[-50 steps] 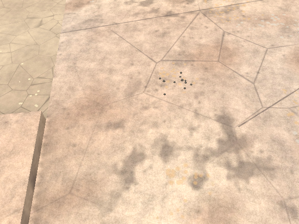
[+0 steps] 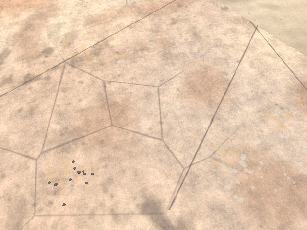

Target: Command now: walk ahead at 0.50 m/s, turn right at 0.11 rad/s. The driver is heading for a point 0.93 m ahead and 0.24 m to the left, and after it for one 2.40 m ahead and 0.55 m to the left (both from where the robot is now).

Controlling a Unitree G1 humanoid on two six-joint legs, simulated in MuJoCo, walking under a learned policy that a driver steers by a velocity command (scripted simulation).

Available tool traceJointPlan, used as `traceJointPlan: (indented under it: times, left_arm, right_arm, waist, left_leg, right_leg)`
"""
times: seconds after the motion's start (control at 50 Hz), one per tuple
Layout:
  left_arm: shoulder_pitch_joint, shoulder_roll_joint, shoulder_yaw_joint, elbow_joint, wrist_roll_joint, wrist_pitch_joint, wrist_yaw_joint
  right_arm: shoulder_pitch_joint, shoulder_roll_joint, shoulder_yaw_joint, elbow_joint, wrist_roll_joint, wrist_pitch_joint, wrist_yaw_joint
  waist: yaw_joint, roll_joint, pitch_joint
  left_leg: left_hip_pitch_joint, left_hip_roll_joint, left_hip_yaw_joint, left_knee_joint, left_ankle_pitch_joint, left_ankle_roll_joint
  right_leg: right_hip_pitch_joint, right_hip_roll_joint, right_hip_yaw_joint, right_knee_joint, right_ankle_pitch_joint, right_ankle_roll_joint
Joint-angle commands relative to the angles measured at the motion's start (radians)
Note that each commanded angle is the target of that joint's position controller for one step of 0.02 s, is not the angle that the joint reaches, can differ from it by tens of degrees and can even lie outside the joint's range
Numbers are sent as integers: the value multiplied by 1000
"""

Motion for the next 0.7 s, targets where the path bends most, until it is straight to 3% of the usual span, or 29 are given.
traceJointPlan:
  times: [0.02, 0.08, 0.12, 0.18, 0.28, 0.34, 0.36, 0.38, 0.4, 0.42, 0.44, 0.46, 0.48, 0.5, 0.52, 0.58, 0.7]
  left_arm:
    - [45, 114, 38, -32, 6, -26, 0]
    - [55, 140, 47, -2, 3, -43, 6]
    - [79, 146, 49, 19, 2, -42, 15]
    - [115, 166, 54, 47, -4, -36, 25]
    - [193, 192, 64, 109, -20, -21, 30]
    - [183, 206, 69, 126, -22, -4, 38]
    - [167, 202, 67, 126, -21, 2, 40]
    - [178, 167, 52, 123, -11, 6, 44]
    - [271, 82, 22, 90, 3, -5, 41]
    - [296, 51, 10, 101, -5, -24, 37]
    - [221, 153, 34, 89, -28, -41, 30]
    - [138, 164, 36, 64, -42, -50, 26]
    - [92, 155, 35, 54, -31, -52, 30]
    - [84, 152, 41, 57, -17, -44, 34]
    - [108, 136, 41, 64, -14, -34, 33]
    - [111, 94, 33, 66, -7, -11, 37]
    - [-81, 54, 16, 21, -5, -22, 25]
  right_arm:
    - [16, -83, -23, -64, -10, 3, -4]
    - [-36, -61, -18, -81, -21, 22, -11]
    - [-102, -55, -15, -99, -26, 19, -8]
    - [-207, -35, -4, -121, -20, 6, 5]
    - [-316, -57, -3, -167, -11, -4, 29]
    - [-260, -89, -14, -161, -13, -10, 36]
    - [-167, -113, -30, -135, -16, -12, 32]
    - [-10, -166, -55, -90, -19, -11, 23]
    - [117, -269, -78, -74, -38, -8, 15]
    - [158, -241, -73, -56, -18, 0, 20]
    - [113, -177, -50, -66, -6, -1, 21]
    - [52, -145, -42, -80, -13, 0, 16]
    - [-9, -124, -35, -88, -23, 1, 16]
    - [-50, -90, -25, -96, -32, -4, 17]
    - [-69, -80, -21, -98, -39, -6, 17]
    - [-61, -103, -28, -81, -28, -19, 14]
    - [7, -137, -37, -41, -17, -7, -9]
  waist:
    - [8, -96, -95]
    - [-2, -75, -45]
    - [16, -66, -22]
    - [55, -67, 7]
    - [86, -72, 32]
    - [40, -96, -4]
    - [-13, -93, -61]
    - [-76, -65, -175]
    - [-69, 120, -345]
    - [-72, 290, -428]
    - [-90, 189, -315]
    - [-77, 132, -206]
    - [-50, 68, -123]
    - [-20, 68, -86]
    - [6, 87, -78]
    - [30, 68, -56]
    - [-25, 42, -5]
  left_leg:
    - [-191, 76, -53, -23, 89, -8]
    - [-234, 82, -51, -138, 200, -37]
    - [-259, 79, -50, -264, 327, -45]
    - [-210, 41, -20, -466, 485, -41]
    - [-220, 9, -26, -609, 450, -3]
    - [-129, -23, 1, -650, 336, 39]
    - [6, -57, 36, -673, 326, 62]
    - [244, -39, 18, -650, 352, 97]
    - [629, 209, -341, -642, 300, 225]
    - [778, 312, -718, -817, 103, 327]
    - [710, 288, -658, -856, -22, 281]
    - [588, 253, -523, -867, -5, 242]
    - [450, 217, -423, -894, 82, 226]
    - [353, 183, -355, -921, 171, 214]
    - [292, 166, -315, -947, 228, 213]
    - [227, 154, -220, -1008, 352, 237]
    - [256, 100, -69, -1038, 428, 194]
  right_leg:
    - [209, -265, 301, -293, 175, -200]
    - [158, -259, 226, -354, 206, -210]
    - [170, -238, 176, -367, 201, -191]
    - [167, -209, 110, -371, 169, -154]
    - [313, -276, 132, -314, 147, -133]
    - [392, -296, 138, -215, 326, -101]
    - [387, -260, 107, -99, 486, -79]
    - [308, -202, 61, 108, 497, -47]
    - [-20, -88, 6, 490, 184, 20]
    - [-272, 36, 86, 723, -395, 56]
    - [-387, -28, 165, 815, -387, 40]
    - [-418, -80, 135, 802, -305, 25]
    - [-395, -123, 109, 740, -223, 25]
    - [-344, -156, 113, 675, -167, 27]
    - [-287, -169, 115, 651, -134, 32]
    - [-270, -181, 100, 560, -75, 60]
    - [-275, -153, 58, 197, 229, 84]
